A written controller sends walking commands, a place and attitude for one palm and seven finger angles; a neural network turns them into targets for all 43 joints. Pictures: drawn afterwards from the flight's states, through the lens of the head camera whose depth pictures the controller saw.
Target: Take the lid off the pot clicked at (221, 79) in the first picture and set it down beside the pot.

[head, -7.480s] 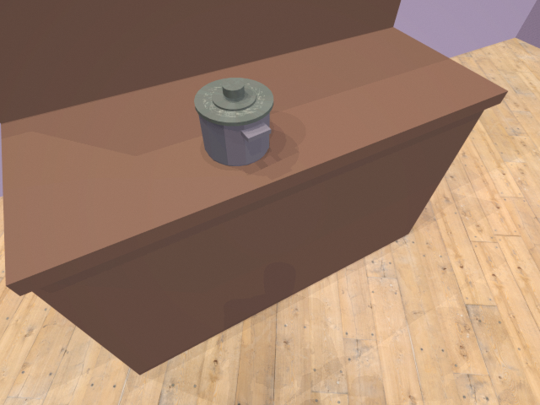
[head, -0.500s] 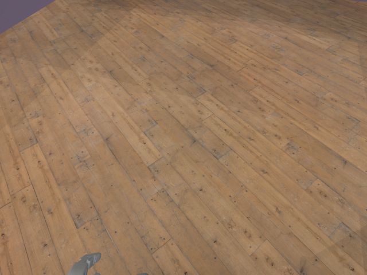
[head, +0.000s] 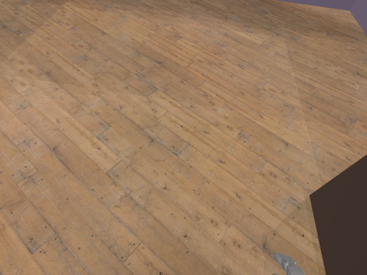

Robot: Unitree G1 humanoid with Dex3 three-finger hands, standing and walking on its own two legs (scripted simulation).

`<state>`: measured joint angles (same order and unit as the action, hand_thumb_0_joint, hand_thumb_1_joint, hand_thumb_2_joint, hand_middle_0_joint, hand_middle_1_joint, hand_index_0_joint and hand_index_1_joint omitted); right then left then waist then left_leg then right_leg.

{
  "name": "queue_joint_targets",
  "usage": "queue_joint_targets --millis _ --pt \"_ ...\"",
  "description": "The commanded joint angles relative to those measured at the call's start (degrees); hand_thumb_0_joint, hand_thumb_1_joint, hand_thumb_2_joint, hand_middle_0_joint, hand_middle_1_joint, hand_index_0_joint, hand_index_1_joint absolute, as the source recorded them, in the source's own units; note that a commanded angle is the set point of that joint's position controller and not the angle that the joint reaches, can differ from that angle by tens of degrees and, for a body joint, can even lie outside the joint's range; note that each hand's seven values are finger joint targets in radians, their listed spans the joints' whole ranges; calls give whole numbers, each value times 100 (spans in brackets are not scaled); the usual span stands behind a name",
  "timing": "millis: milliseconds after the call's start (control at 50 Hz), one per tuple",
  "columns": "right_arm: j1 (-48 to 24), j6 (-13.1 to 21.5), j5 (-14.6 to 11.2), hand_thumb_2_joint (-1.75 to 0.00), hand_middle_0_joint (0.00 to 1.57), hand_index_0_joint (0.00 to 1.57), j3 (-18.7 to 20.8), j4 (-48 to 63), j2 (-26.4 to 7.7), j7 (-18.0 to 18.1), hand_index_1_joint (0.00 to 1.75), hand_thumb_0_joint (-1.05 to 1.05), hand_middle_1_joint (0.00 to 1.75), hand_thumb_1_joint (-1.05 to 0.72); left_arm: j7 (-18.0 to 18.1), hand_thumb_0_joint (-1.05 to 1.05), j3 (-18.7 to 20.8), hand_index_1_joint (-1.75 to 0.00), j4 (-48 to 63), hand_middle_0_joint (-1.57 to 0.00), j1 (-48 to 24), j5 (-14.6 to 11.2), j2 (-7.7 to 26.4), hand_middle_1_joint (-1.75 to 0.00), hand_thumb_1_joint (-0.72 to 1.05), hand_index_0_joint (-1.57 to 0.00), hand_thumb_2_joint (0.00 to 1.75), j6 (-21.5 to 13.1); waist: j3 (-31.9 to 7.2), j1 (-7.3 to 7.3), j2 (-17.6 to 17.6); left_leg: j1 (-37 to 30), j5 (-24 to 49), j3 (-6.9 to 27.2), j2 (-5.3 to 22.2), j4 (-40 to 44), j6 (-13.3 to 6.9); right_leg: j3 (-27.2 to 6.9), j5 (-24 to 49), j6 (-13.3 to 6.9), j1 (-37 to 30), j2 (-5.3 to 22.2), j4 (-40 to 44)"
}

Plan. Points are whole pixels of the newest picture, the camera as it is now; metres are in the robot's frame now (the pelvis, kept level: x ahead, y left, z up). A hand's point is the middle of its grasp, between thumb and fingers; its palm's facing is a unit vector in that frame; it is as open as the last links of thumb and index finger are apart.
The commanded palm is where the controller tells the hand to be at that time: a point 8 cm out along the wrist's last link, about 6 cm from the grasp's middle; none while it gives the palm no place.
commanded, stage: turn to face it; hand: left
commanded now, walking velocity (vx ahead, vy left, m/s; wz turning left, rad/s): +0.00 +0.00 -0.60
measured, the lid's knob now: out of the picture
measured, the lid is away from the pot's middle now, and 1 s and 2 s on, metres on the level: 0.00 0.00 0.00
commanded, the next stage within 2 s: none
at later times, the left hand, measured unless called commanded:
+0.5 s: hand (134, 259) +0.16 +0.13 -0.15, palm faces -0.33 -0.90 -0.29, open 7.3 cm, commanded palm none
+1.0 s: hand (136, 261) +0.16 +0.13 -0.18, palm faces -0.51 -0.83 -0.21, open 7.3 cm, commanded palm none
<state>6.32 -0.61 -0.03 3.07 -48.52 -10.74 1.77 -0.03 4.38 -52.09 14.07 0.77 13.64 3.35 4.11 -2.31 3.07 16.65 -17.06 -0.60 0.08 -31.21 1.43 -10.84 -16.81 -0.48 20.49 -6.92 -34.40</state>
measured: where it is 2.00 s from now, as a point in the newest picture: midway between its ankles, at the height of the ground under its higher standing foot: outside the picture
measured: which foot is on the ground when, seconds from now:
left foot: down 0.00-0.46, up 0.48-0.94, down 0.96-1.00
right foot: up 0.00-0.44, down 0.46-0.96, up 0.98-1.00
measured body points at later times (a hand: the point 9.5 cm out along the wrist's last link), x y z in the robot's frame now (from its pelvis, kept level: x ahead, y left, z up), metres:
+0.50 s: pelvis -0.02 -0.03 -0.01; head +0.02 -0.07 +0.44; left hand +0.18 +0.18 -0.13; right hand -0.09 -0.29 -0.16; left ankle +0.00 +0.11 -0.71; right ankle -0.05 -0.13 -0.73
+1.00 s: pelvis +0.00 -0.01 +0.00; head +0.05 -0.02 +0.45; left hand +0.19 +0.17 -0.16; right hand -0.04 -0.29 -0.12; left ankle +0.06 +0.07 -0.73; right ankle -0.06 -0.12 -0.72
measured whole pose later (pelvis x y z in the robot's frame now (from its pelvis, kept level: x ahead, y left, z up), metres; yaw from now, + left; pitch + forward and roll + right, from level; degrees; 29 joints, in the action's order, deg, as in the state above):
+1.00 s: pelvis +0.00 -0.01 +0.00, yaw -36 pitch +1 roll +0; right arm 7.4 -0.7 0.2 2.6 -48.7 -10.7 1.5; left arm -0.1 4.5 -52.1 12.9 0.9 14.4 3.7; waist 4.4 -2.0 3.3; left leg 16.8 -15.9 -2.0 0.5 -32.2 -0.2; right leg -9.8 -22.7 0.4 21.9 -6.3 -40.6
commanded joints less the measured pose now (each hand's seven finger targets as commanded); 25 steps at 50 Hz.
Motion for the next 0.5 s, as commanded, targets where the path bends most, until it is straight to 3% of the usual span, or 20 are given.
queue_joint_targets --millis 0,20,40,60,100,220,300,360,380,400,420,440,460,480 --pt "405 44 112 -90 20 20 218 423 -1234 45 30 0 30 -90 -23 0 256 -30 607 -20 -20 73 711 -30 90 -20 90 -155 -478 206 -1223 -835 1396 1871 2504 1561 -986 421 -1313 317 1239 531 -2828" --pt "203 91 136 -90 20 20 163 428 -999 69 30 0 30 -90 -45 0 296 -30 464 -20 82 110 716 -30 90 -20 90 -137 -470 98 -1331 -820 1930 1368 2123 1452 -849 478 -1049 386 1250 541 -3170" --pt "158 100 129 -90 20 20 137 461 -965 79 30 0 30 -90 -82 0 295 -30 405 -20 77 93 706 -30 90 -20 90 -117 -438 96 -1292 -754 2164 922 1876 1363 -778 580 -853 419 1213 586 -3482" --pt "202 112 123 -90 20 20 124 457 -947 76 30 0 30 -90 -111 0 267 -30 401 -20 52 80 653 -30 90 -20 90 -97 -449 99 -1176 -891 2448 570 1703 1305 -739 671 -700 457 1255 625 -3582" --pt "417 120 100 -90 20 20 129 349 -945 72 30 0 30 -90 -148 0 215 -30 405 -20 -63 57 546 -30 90 -20 90 -77 -462 184 -1185 -1124 2792 192 1598 1196 -735 871 -572 519 1296 709 -3486" --pt "938 96 109 -90 20 20 229 91 -1095 22 30 0 30 -90 -180 0 120 -30 545 -20 -591 26 385 -30 90 -20 90 -4 -332 397 -1288 -1354 2586 -48 1855 1202 -900 1205 -730 557 1090 969 -2247" --pt "1105 81 135 -90 20 20 302 -48 -1226 -18 30 0 30 -90 -180 0 59 -30 583 -20 -778 26 323 -30 90 -20 90 -55 -442 502 -1584 -1362 2928 -304 1983 947 -879 1483 -884 437 593 914 -1356" --pt "1015 75 145 -90 20 20 353 -58 -1333 -44 30 0 30 -90 -166 0 57 -30 560 -20 -634 10 341 -30 90 -20 90 -124 -612 396 -1534 -1225 2899 -480 2105 561 -729 1534 -691 268 5 875 -471" --pt "982 68 132 -90 20 20 363 -63 -1329 -54 30 0 30 -90 -156 0 73 -30 481 -20 -425 17 392 -30 90 -20 90 -161 -705 277 -1366 -1050 2674 -667 2036 231 -532 1606 -198 207 -490 805 133" --pt "976 55 98 -90 20 20 356 -64 -1281 -78 30 0 30 -90 -133 0 104 -30 369 -20 -69 31 591 -30 90 -20 90 -214 -857 90 -909 -648 2192 -923 1862 -427 -234 1562 600 128 -1260 847 950" --pt "1038 28 55 -90 20 20 262 45 -912 -111 30 0 30 -90 -58 0 216 -30 262 -20 327 86 1196 -30 90 -20 90 -298 -943 -99 635 665 374 -1226 1404 -1582 137 245 1710 -237 -2308 1910 1520" --pt "588 -10 86 -90 20 20 138 335 -608 -115 30 0 30 -90 37 0 323 -30 176 -20 617 34 1671 -30 90 -20 90 -305 -840 -285 1702 1831 -2050 -918 696 -2817 355 -1369 3709 -866 -2307 3031 1457" --pt "447 -64 69 -90 20 20 161 358 -788 -50 30 0 30 -90 99 0 311 -30 190 -20 698 -25 1576 -30 90 -20 90 -286 -857 -297 1131 1905 -1956 -130 752 -3311 252 -1080 3722 -1178 -2076 3034 1380" --pt "407 -96 64 -90 20 20 174 247 -821 -52 30 0 30 -90 129 0 297 -30 233 -20 416 -30 1344 -30 90 -20 90 -300 -676 -175 1145 1936 -1523 57 843 -3487 226 -871 3007 -1070 -1728 2649 1523"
